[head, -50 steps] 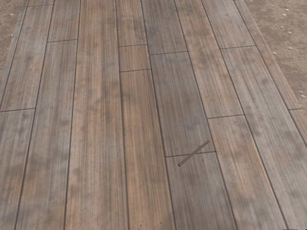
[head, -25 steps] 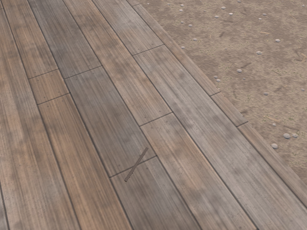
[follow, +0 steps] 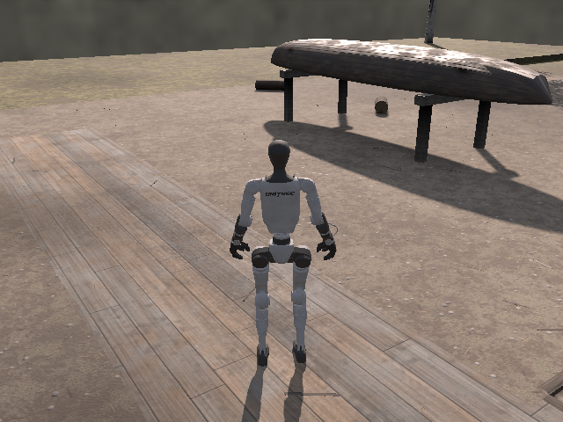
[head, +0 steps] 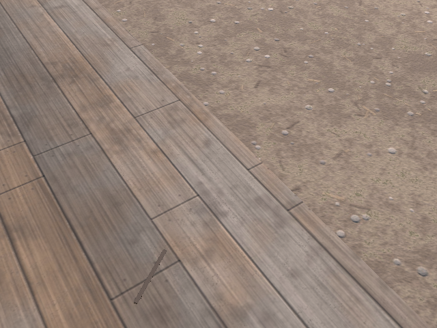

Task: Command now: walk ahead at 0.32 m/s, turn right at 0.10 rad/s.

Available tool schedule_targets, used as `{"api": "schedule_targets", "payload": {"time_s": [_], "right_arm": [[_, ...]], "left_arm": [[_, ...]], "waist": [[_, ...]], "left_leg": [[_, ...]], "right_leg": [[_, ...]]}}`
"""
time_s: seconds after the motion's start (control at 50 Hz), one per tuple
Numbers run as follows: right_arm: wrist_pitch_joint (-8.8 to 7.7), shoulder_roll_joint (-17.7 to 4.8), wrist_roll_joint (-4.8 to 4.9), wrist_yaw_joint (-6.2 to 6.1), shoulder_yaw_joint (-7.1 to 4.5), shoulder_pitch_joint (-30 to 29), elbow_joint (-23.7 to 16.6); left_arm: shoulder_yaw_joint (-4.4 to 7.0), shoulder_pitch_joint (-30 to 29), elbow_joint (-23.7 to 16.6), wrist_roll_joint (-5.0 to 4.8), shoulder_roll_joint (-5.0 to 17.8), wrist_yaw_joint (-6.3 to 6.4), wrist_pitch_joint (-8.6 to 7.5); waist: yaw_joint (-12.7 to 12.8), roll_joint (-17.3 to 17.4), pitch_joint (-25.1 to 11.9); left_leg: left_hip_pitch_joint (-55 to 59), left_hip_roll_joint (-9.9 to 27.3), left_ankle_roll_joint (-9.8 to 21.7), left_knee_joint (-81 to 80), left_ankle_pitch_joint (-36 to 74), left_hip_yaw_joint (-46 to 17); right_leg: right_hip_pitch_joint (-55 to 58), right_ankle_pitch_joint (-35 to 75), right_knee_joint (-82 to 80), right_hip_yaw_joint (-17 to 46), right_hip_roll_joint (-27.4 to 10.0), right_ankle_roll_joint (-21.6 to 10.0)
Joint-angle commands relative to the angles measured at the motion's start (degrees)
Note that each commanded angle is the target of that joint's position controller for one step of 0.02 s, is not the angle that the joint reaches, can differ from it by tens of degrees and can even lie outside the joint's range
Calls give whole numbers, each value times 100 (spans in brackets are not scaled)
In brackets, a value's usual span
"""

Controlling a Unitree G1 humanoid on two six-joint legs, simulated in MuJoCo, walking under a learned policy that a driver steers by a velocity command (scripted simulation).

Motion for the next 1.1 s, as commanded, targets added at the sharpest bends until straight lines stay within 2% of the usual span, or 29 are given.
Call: {"api": "schedule_targets", "payload": {"time_s": [0.02,0.06,0.1,0.18,0.26,0.3,0.34,0.36,0.38,0.4,0.42,0.46,0.48,0.52,0.58,0.68,0.76,0.8,0.84,0.86,0.88,0.9,0.92,0.94,0.96,0.98,1.02,1.04,1.1], "right_arm": [[-183,-952,-28,-58,-236,701,-84],[-193,-838,42,-84,-185,614,-106],[-168,-774,16,-97,-154,677,-99],[-99,-911,37,-113,-171,772,-84],[-52,-1104,131,-101,-221,1075,21],[-21,-1210,163,-114,-260,987,23],[0,-1145,143,-124,-232,883,7],[-12,-879,50,-121,-130,843,-75],[-58,-141,2,-133,79,1403,-289],[-138,-413,182,-137,27,1444,-247],[-141,-885,318,-121,-128,1037,-325],[-111,-809,195,-121,-144,570,-380],[-43,-723,160,-120,-170,610,-334],[90,-492,177,-85,-144,734,-288],[196,-422,135,-99,-147,414,-456],[110,-296,97,78,-58,-443,-771],[99,-272,108,227,-11,-1135,-1130],[96,-382,58,291,-64,-1183,-1281],[116,-673,24,302,-230,-495,-1222],[125,-943,30,253,-387,312,-1034],[177,-1289,15,122,-545,997,-894],[202,-1971,-51,14,-598,715,-995],[143,-1760,-87,77,-528,801,-1343],[111,-1429,-77,123,-438,557,-1357],[87,-1215,35,119,-389,252,-1301],[100,-1031,93,79,-336,-39,-1321],[138,-983,-58,25,-306,-337,-1420],[135,-1015,-90,12,-320,-393,-1412],[175,-1156,-45,-84,-366,-342,-1334]], "left_arm": [[285,-819,-709,-118,878,-10,-334],[279,-764,-637,-61,735,-84,-387],[239,-927,-642,-21,530,-146,-440],[102,-1309,-739,-32,175,-250,-480],[131,-1567,-875,-82,343,-323,-522],[214,-1298,-837,-100,567,-322,-556],[410,-225,-527,-71,901,-232,-556],[525,724,-336,-34,1162,-155,-538],[638,1358,-254,148,1763,-98,-491],[526,1329,-251,150,1422,-135,-505],[392,879,-232,77,1032,-139,-517],[283,249,-185,57,648,-137,-536],[252,43,-158,109,505,-144,-582],[272,-153,-70,123,449,-137,-681],[330,-178,93,131,573,-104,-756],[397,15,259,103,833,-19,-684],[463,406,449,-6,1025,-3,-545],[491,328,454,-44,1143,21,-424],[533,241,391,-112,1314,85,-307],[517,141,337,-162,1291,98,-273],[440,202,284,-120,1115,94,-319],[178,937,33,257,219,10,-393],[175,926,93,149,710,-54,-511],[277,180,-65,-77,1036,-61,-526],[238,-75,-185,-71,937,-4,-522],[242,-118,-121,33,911,71,-479],[286,33,-107,85,999,117,-316],[267,136,-81,114,898,129,-262],[195,43,-91,162,696,184,-179]], "waist": [[-365,1047,726],[-315,963,736],[-361,868,636],[-486,890,568],[-481,910,719],[-206,954,666],[429,814,16],[883,621,-714],[741,-928,-1766],[730,-1459,-1955],[634,-1050,-974],[339,-497,-132],[175,-521,52],[-1,-513,147],[-66,-207,429],[204,12,653],[450,112,851],[335,13,781],[-85,-259,163],[-529,-200,-296],[-892,172,-714],[-33,1916,-1285],[-417,1199,-2817],[-578,591,-2246],[-373,317,-1394],[-181,116,-858],[135,338,-570],[214,373,-583],[218,438,-703]], "left_leg": [[1519,2157,1418,-1943,-1652,-3266],[1762,1832,1141,-2023,-958,-2564],[1600,1510,990,-2134,87,-1845],[967,1147,888,-2160,1277,-874],[698,1403,893,-2076,1453,-1030],[808,1562,789,-1859,1853,-1163],[558,1238,529,-591,3262,-834],[-231,928,298,771,2776,-619],[-2041,110,-120,3068,251,-227],[-2612,-54,-117,4101,-1388,-921],[-3072,274,-56,4512,-1026,-949],[-2903,685,2,4195,-181,-754],[-2617,829,8,3987,120,-803],[-2311,906,-56,3887,375,-765],[-2713,903,-165,3466,845,-846],[-2708,797,-160,1778,2081,-442],[-2877,728,46,962,1971,-136],[-2621,473,183,680,1589,168],[-1598,-37,387,667,1152,508],[-500,-293,560,329,1503,532],[958,-107,801,-7,2667,1],[3134,1584,1793,478,5049,-2513],[3453,2323,2568,-195,4356,-4322],[2954,2032,2233,-477,4137,-3544],[2127,1720,1930,-579,3765,-2903],[1311,1492,1715,-700,3635,-2503],[127,1260,1612,-985,3747,-2160],[-117,1208,1625,-1005,4017,-2037],[-345,1010,1538,-904,4338,-1769]], "right_leg": [[-3065,-426,1807,152,-388,66],[-3359,346,1838,29,-629,94],[-3027,962,1437,-212,-686,194],[-1983,1852,58,-571,-569,364],[-1272,2130,-716,-518,-441,284],[-862,2035,-960,-431,-404,145],[755,1997,-1239,-564,-213,-95],[2258,1868,-1065,-136,-709,-310],[4119,517,-1447,2255,-2362,-996],[3747,-588,-2486,3904,-2724,-1281],[3046,-920,-2597,3088,-2572,-1045],[1786,296,-2759,1652,-2103,-798],[1354,819,-2929,1102,-1872,-698],[936,1455,-3200,522,-1814,-776],[859,2059,-3409,-99,-1839,-851],[1120,2536,-3494,-1005,-1749,-773],[1870,2828,-3304,-1329,-1939,-674],[2139,4518,-2701,-1541,-1931,-533],[2250,6591,-1421,-1649,-1824,-350],[1931,6600,-330,-1734,-1635,-178],[900,5139,1186,-1767,-1329,183],[-1644,-1102,3473,-1509,-314,624],[-1869,-1653,4491,-24,2,636],[-2133,-1076,4422,223,-296,518],[-2323,-562,3919,110,-499,461],[-2205,-242,3517,80,-690,491],[-1481,70,3067,102,-745,513],[-1319,110,2835,48,-702,569],[-1225,440,1998,5,-547,742]]}}
Velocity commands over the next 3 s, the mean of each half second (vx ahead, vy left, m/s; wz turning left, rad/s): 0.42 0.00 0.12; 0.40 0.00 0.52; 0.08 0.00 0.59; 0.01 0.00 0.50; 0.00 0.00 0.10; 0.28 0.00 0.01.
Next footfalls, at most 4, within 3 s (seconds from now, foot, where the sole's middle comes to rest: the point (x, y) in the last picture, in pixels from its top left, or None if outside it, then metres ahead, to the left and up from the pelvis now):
0.36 right None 0.31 -0.16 -0.77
0.88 left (172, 320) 0.55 0.15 -0.77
1.38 right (225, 277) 0.70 -0.02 -0.77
1.78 left None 0.49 0.16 -0.77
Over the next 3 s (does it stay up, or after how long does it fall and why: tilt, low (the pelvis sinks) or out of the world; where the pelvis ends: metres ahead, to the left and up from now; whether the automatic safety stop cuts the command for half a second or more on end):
stays up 0.60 0.18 0.01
